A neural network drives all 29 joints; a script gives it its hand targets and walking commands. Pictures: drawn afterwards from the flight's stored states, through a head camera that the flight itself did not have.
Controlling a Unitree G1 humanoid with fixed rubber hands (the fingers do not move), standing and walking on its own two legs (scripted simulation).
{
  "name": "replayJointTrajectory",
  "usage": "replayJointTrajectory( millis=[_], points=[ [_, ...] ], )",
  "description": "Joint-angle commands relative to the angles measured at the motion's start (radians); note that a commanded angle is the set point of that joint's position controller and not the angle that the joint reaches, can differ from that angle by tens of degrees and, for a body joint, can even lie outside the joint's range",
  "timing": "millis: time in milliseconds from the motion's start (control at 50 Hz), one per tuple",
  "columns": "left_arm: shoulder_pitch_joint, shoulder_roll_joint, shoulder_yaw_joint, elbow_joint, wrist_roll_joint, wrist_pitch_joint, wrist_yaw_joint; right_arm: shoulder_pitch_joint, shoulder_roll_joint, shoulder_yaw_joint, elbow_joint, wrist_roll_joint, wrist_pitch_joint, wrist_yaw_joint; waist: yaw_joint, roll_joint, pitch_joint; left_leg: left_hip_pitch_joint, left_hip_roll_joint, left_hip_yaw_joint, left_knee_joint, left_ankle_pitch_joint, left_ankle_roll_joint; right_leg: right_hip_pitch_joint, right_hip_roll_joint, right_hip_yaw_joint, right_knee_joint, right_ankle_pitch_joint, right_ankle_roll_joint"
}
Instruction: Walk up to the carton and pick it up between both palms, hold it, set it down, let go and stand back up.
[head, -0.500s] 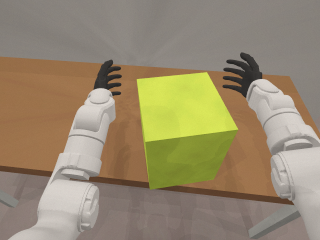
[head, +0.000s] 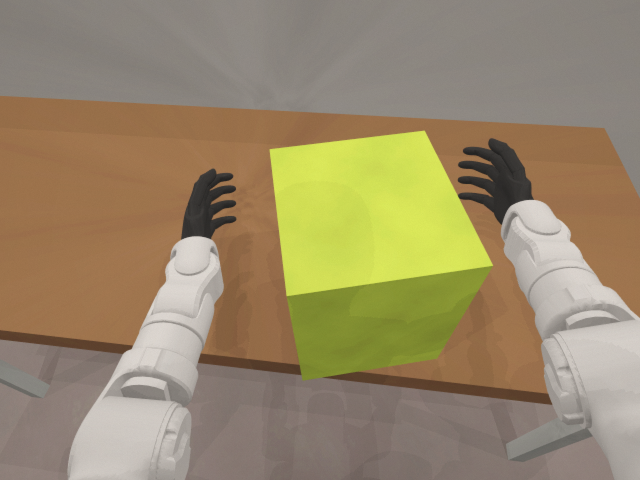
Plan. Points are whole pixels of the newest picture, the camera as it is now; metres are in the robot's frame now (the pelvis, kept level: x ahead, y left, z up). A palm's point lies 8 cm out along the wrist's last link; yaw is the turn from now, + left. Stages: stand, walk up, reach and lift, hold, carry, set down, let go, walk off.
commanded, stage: reach and lift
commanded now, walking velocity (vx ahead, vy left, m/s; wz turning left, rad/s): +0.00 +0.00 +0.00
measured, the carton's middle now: (360, 262) +0.41 +0.03 +0.02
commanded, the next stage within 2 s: none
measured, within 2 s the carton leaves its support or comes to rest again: leaves its support in 2.00 s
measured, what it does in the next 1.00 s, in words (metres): stands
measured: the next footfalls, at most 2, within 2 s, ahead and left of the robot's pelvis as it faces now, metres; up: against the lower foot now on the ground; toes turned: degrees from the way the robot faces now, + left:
none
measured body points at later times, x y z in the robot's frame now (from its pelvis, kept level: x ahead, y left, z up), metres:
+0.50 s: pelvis +0.00 +0.00 +0.00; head +0.06 -0.02 +0.44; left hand +0.39 +0.20 +0.07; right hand +0.49 -0.12 +0.08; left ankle -0.01 +0.14 -0.74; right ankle +0.00 -0.10 -0.74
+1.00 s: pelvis +0.00 +0.00 +0.00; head +0.06 -0.02 +0.44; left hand +0.40 +0.19 +0.09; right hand +0.48 -0.11 +0.08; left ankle -0.01 +0.14 -0.74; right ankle +0.00 -0.10 -0.74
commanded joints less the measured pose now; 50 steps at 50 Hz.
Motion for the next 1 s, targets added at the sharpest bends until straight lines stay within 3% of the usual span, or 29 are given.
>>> replayJointTrajectory(
  millis=[0,40,60,180,240,280,300,340,400,440,500,540,560,640,720,800,860,900,980],
  points=[
    [-0.308,0.009,0.086,-0.014,-0.009,-0.099,-0.038,-0.385,-0.067,0.038,-0.099,-0.011,-0.079,0.004,0.047,-0.037,-0.755,0.072,-0.010,0.097,0.096,0.608,-0.043,0.239,0.029,-0.018,-0.003,0.556,0.040],
    [-0.279,-0.008,0.072,-0.017,-0.009,-0.109,-0.052,-0.352,-0.050,0.036,-0.083,-0.017,-0.084,0.000,0.031,-0.025,-0.752,0.075,-0.012,0.097,0.079,0.617,-0.045,0.242,0.028,-0.020,-0.014,0.585,0.038],
    [-0.251,-0.029,0.084,-0.048,-0.001,-0.115,-0.050,-0.346,-0.049,0.042,-0.108,-0.022,-0.100,-0.001,0.042,-0.024,-0.771,0.085,-0.011,0.099,0.085,0.658,-0.048,0.257,0.029,-0.024,-0.005,0.629,0.037],
    [-0.249,-0.089,0.101,-0.176,0.024,-0.145,-0.052,-0.340,0.024,0.012,-0.163,-0.049,-0.133,-0.005,0.031,-0.035,-0.833,0.103,-0.009,0.093,0.098,0.729,-0.047,0.274,0.030,-0.025,0.000,0.734,0.049],
    [-0.263,-0.093,0.143,-0.198,0.062,-0.153,-0.045,-0.341,0.051,-0.016,-0.163,-0.089,-0.136,-0.016,0.029,-0.061,-0.835,0.069,-0.014,0.095,0.092,0.690,-0.034,0.301,0.025,-0.014,-0.003,0.734,0.058],
    [-0.286,-0.100,0.169,-0.176,0.088,-0.160,-0.039,-0.371,0.081,-0.028,-0.180,-0.105,-0.135,-0.018,0.048,-0.093,-0.801,0.027,-0.012,0.097,0.084,0.661,-0.022,0.324,0.021,-0.006,0.011,0.737,0.066],
    [-0.285,-0.109,0.174,-0.208,0.098,-0.166,-0.034,-0.352,0.083,-0.051,-0.166,-0.119,-0.133,-0.027,0.030,-0.079,-0.815,0.028,-0.010,0.094,0.069,0.631,-0.020,0.331,0.019,-0.002,0.006,0.707,0.071],
    [-0.308,-0.112,0.185,-0.177,0.116,-0.159,-0.030,-0.370,0.100,-0.065,-0.154,-0.133,-0.130,-0.040,0.022,-0.088,-0.770,-0.008,-0.017,0.094,0.062,0.596,-0.016,0.361,0.011,0.004,0.005,0.713,0.073],
    [-0.355,-0.100,0.210,-0.133,0.140,-0.149,-0.018,-0.414,0.101,-0.068,-0.155,-0.139,-0.116,-0.053,0.038,-0.112,-0.714,-0.046,-0.014,0.101,0.045,0.513,-0.001,0.351,0.008,0.004,0.001,0.624,0.081],
    [-0.386,-0.119,0.214,-0.107,0.153,-0.136,-0.007,-0.428,0.111,-0.087,-0.115,-0.145,-0.101,-0.066,0.025,-0.102,-0.676,-0.036,-0.011,0.093,0.035,0.473,-0.002,0.346,0.008,0.003,-0.006,0.575,0.080],
    [-0.406,-0.144,0.220,-0.097,0.159,-0.114,0.003,-0.453,0.115,-0.102,-0.127,-0.160,-0.081,-0.076,0.021,-0.105,-0.644,0.006,-0.005,0.094,0.034,0.453,-0.004,0.277,0.018,-0.008,-0.031,0.471,0.071],
    [-0.393,-0.191,0.203,-0.118,0.158,-0.100,0.009,-0.435,0.132,-0.114,-0.111,-0.163,-0.073,-0.076,0.010,-0.075,-0.646,0.066,0.000,0.089,0.049,0.480,-0.013,0.234,0.026,-0.017,-0.047,0.425,0.054],
    [-0.400,-0.200,0.194,-0.115,0.136,-0.103,0.009,-0.455,0.135,-0.097,-0.149,-0.161,-0.074,-0.074,0.023,-0.082,-0.660,0.061,-0.002,0.091,0.045,0.459,-0.013,0.226,0.026,-0.021,-0.049,0.388,0.052],
    [-0.421,-0.183,0.207,-0.052,0.161,-0.079,0.015,-0.465,0.143,-0.118,-0.149,-0.175,-0.054,-0.083,0.022,-0.098,-0.616,0.068,0.002,0.089,0.040,0.419,-0.006,0.219,0.025,-0.020,-0.065,0.325,0.051],
    [-0.422,-0.217,0.206,-0.060,0.155,-0.084,0.010,-0.473,0.177,-0.116,-0.173,-0.186,-0.055,-0.086,0.015,-0.127,-0.608,0.067,-0.004,0.089,0.048,0.425,-0.005,0.235,0.020,-0.020,-0.051,0.389,0.057],
    [-0.440,-0.227,0.210,-0.075,0.172,-0.102,0.007,-0.468,0.205,-0.131,-0.182,-0.201,-0.057,-0.089,0.017,-0.095,-0.659,0.047,-0.008,0.096,0.041,0.443,-0.005,0.272,0.019,-0.012,-0.044,0.416,0.055],
    [-0.416,-0.249,0.235,-0.068,0.194,-0.113,-0.008,-0.455,0.241,-0.137,-0.201,-0.234,-0.063,-0.084,0.022,-0.148,-0.642,0.039,-0.009,0.095,0.044,0.453,0.006,0.291,0.015,-0.013,-0.035,0.468,0.068],
    [-0.429,-0.273,0.236,-0.090,0.212,-0.111,-0.013,-0.454,0.256,-0.175,-0.181,-0.267,-0.069,-0.084,0.006,-0.116,-0.638,0.057,-0.007,0.094,0.038,0.470,0.001,0.301,0.015,-0.019,-0.038,0.473,0.065],
    [-0.428,-0.431,0.227,-0.052,0.264,-0.108,-0.063,-0.481,0.446,-0.181,-0.192,-0.349,-0.083,-0.046,0.008,-0.131,-0.613,0.068,-0.012,0.104,0.018,0.453,0.007,0.329,0.004,-0.024,-0.051,0.494,0.062]
  ],
)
